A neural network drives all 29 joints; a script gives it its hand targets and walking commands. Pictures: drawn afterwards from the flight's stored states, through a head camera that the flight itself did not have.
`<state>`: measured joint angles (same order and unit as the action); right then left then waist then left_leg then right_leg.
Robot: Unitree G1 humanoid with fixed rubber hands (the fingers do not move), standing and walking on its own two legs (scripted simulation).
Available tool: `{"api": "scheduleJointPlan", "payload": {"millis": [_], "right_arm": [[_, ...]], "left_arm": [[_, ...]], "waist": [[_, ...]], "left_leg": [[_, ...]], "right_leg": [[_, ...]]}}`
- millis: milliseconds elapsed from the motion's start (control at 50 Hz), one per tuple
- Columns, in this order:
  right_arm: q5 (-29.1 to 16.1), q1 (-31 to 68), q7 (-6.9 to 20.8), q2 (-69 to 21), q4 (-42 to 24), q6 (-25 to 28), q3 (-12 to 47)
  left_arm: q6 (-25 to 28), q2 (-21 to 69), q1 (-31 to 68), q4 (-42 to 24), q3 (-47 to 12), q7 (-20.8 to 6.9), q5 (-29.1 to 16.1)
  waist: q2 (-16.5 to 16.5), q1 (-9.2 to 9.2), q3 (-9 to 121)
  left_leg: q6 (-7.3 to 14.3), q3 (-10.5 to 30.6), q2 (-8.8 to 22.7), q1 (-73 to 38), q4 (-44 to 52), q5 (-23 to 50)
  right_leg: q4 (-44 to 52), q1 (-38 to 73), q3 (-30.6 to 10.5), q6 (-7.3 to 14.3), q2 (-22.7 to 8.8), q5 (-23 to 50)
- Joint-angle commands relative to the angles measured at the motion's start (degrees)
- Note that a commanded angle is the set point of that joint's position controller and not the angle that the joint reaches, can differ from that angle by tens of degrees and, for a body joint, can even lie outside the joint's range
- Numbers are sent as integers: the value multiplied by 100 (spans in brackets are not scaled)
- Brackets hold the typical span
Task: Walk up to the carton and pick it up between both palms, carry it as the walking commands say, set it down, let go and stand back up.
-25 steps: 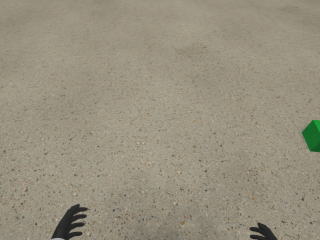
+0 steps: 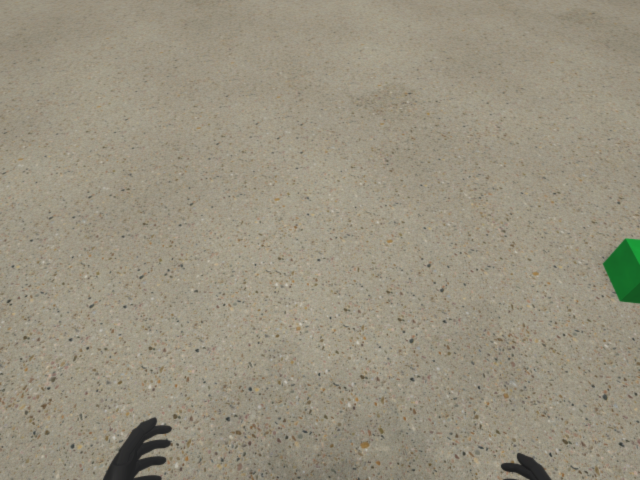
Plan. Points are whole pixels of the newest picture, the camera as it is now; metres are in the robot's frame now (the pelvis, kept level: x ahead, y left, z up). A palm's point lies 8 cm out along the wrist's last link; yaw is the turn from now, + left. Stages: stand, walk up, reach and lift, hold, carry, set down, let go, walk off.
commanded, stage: stand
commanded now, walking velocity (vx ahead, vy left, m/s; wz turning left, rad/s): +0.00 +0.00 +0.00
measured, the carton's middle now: out of the picture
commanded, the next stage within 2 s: walk up in 1.38 s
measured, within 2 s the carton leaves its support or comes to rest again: neither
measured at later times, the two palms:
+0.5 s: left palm out of the picture +0.11 +0.27 -0.09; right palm out of the picture +0.08 -0.27 -0.10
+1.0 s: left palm out of the picture +0.08 +0.27 -0.09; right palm out of the picture +0.04 -0.27 -0.10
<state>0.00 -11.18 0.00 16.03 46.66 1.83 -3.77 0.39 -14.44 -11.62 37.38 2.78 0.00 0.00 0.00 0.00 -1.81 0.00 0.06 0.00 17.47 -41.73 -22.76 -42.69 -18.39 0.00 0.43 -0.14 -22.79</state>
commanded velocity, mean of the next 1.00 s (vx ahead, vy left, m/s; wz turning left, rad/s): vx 0.00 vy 0.00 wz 0.00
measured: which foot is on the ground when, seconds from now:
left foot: down 0.00-1.00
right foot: down 0.00-1.00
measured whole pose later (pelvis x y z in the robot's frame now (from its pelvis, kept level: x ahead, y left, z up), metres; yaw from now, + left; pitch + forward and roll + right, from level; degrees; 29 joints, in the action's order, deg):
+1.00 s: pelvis -0.03 +0.00 +0.01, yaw +0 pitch -1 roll +0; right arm 0.0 -11.2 0.0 16.3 55.8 2.3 -2.7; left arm 1.2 -15.4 -11.6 46.0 1.6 0.0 0.0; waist 0.0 0.0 -1.8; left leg 0.1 0.0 0.0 17.2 -33.9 -16.0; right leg -34.1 -17.7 0.0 0.4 -0.1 -15.6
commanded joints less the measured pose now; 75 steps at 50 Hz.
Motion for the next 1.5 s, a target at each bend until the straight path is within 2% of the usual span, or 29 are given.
{"api": "scheduleJointPlan", "payload": {"millis": [0, 20, 60, 140, 180, 200, 380, 420, 460, 500, 540, 580, 640, 660, 740, 760, 780, 860, 900, 940, 980, 1040, 1060, 1100, 1280, 1340, 1380, 1460, 1480], "right_arm": [[156, 424, -43, 1313, -316, 125, -239], [195, 491, -67, 1239, -377, 100, -245], [161, 506, -60, 1228, -412, 108, -199], [152, 476, -17, 1297, -295, 133, -234], [182, 416, -36, 1304, -156, 162, -201], [177, 460, -56, 1320, -184, 181, -225], [109, 577, -65, 1231, -56, 177, -103], [152, 542, -61, 1173, -44, 187, -167], [112, 644, -47, 1176, -58, 152, -93], [164, 479, -49, 1287, 1, 138, -148], [198, 494, -35, 1433, 94, 121, -173], [185, 634, -33, 1273, 205, 85, -85], [178, 445, -34, 1404, 331, 204, -136], [210, 475, -24, 1357, 316, 203, -114], [89, 465, -14, 1084, 354, 221, -103], [147, 592, 10, 1178, 384, 174, -117], [143, 516, -2, 1228, 361, 151, -104], [112, 365, -31, 1306, 483, 154, -121], [173, 386, 26, 1177, 568, 171, -70], [106, 523, 35, 1161, 522, 154, -53], [187, 596, 15, 1311, 592, 170, -85], [112, 468, -28, 1261, 622, 192, -11], [128, 514, -1, 1357, 799, 166, -57], [156, 505, 2, 1391, 720, 162, -69], [129, 459, -24, 1313, 861, 162, 6], [119, 643, -27, 1242, 864, 194, -2], [85, 562, -5, 1120, 872, 162, 23], [151, 465, 10, 1368, 898, 144, -33], [123, 416, 31, 1426, 957, 157, -35]], "left_arm": [[271, -1405, 321, 7, 245, 128, 105], [255, -1489, 448, -42, 298, 140, 146], [281, -1485, 341, -24, 256, 127, 113], [282, -1520, 476, 19, 298, 172, 141], [248, -1453, 332, 185, 220, 152, 83], [245, -1385, 345, 180, 226, 132, 72], [232, -1493, 305, 292, 269, 126, 99], [263, -1549, 300, 381, 285, 110, 93], [270, -1461, 336, 452, 225, 59, 126], [198, -1464, 391, 484, 197, 86, 159], [212, -1475, 176, 497, 227, 49, 138], [227, -1547, 330, 604, 186, 50, 97], [280, -1499, 441, 696, 212, 61, 158], [356, -1557, 235, 692, 214, 61, 92], [321, -1469, 338, 770, 154, 78, 79], [313, -1565, 433, 872, 134, 91, 117], [327, -1606, 322, 750, 226, 102, 92], [334, -1526, 351, 907, 122, 95, 142], [333, -1521, 287, 927, 120, 112, 118], [270, -1574, 340, 969, 85, 94, 80], [256, -1542, 512, 941, 95, 83, 85], [260, -1375, 446, 1003, 55, 59, 101], [277, -1421, 336, 1082, 79, 61, 120], [280, -1521, 420, 1130, 87, 44, 17], [309, -1488, 381, 1223, 106, 37, 69], [267, -1440, 379, 1313, 73, 44, 102], [253, -1529, 548, 1283, 54, 68, 148], [304, -1340, 592, 1370, -19, 62, 86], [298, -1586, 375, 1416, 0, 69, 58]], "waist": [[-216, 12, 434], [-576, 81, 504], [-306, -15, 306], [-791, 77, 556], [-158, 46, 384], [-371, -29, 273], [-249, -54, 414], [-396, -30, 542], [-22, -21, 408], [-392, 32, 31], [71, -80, 186], [-359, -100, -198], [-542, -23, 367], [-130, 4, 593], [-578, 92, 617], [-273, 110, 727], [-293, -30, 763], [-661, 109, 509], [-186, 32, 589], [-535, 63, 468], [9, -26, 414], [-412, -21, 320], [-40, -75, 540], [-393, -25, 494], [-43, -15, 569], [-279, -137, 598], [-483, 28, 683], [-186, 99, 749], [-509, -34, 589]], "left_leg": [[432, 457, 451, -368, 808, 1471], [439, 412, 434, -312, 825, 1561], [426, 466, 464, -194, 890, 1640], [366, 305, 399, -241, 764, 1207], [487, 510, 539, -375, 952, 1652], [484, 569, 555, -215, 1020, 1664], [463, 595, 577, -268, 1237, 1813], [414, 449, 540, -296, 1107, 1417], [414, 552, 570, -280, 1234, 1110], [453, 632, 601, 117, 1366, 585], [502, 760, 698, -93, 1559, 280], [494, 817, 669, 255, 1768, 192], [367, 577, 504, -258, 1490, 685], [359, 539, 533, -413, 1449, 1094], [334, 510, 470, -488, 1404, 1470], [341, 452, 553, -630, 1348, 1634], [332, 487, 543, -619, 1397, 1588], [350, 501, 556, -535, 1471, 1409], [353, 486, 560, -603, 1529, 1157], [323, 494, 558, -537, 1665, 1096], [401, 685, 693, -306, 1869, 908], [343, 695, 700, -301, 1976, 832], [351, 708, 720, -431, 2036, 588], [372, 714, 721, -468, 1977, 871], [297, 646, 735, -669, 2202, 1038], [331, 624, 719, -604, 2054, 1031], [248, 483, 634, -639, 1944, 1213], [232, 519, 676, -869, 1954, 1261], [241, 573, 693, -847, 2038, 1224]], "right_leg": [[967, 205, -656, 499, -593, 1629], [894, 238, -547, 443, -496, 1684], [976, 166, -536, 460, -512, 1673], [1009, 121, -858, 526, -649, 1867], [959, 111, -643, 515, -620, 1698], [873, 188, -439, 432, -447, 1499], [927, 358, -579, 492, -515, 1713], [951, 258, -527, 449, -496, 1628], [1106, 103, -615, 454, -524, 1179], [1254, 37, -564, 462, -455, 695], [1268, 64, -611, 446, -486, 347], [1581, 126, -697, 403, -453, 206], [1454, 328, -747, 428, -584, 996], [1460, 475, -829, 399, -609, 1020], [1593, 554, -688, 325, -614, 1890], [1514, 550, -677, 390, -672, 1940], [1477, 521, -734, 391, -654, 1840], [1670, 466, -633, 357, -634, 1575], [1661, 415, -753, 363, -687, 1338], [1867, 338, -717, 290, -625, 985], [1772, 559, -681, 304, -602, 1180], [1807, 502, -620, 327, -531, 895], [1854, 534, -694, 357, -604, 673], [1838, 447, -667, 309, -601, 874], [1814, 595, -675, 275, -608, 1078], [2016, 696, -718, 268, -641, 1260], [2127, 613, -780, 288, -731, 1211], [2166, 564, -721, 243, -710, 1066], [2204, 560, -681, 224, -659, 1241]]}}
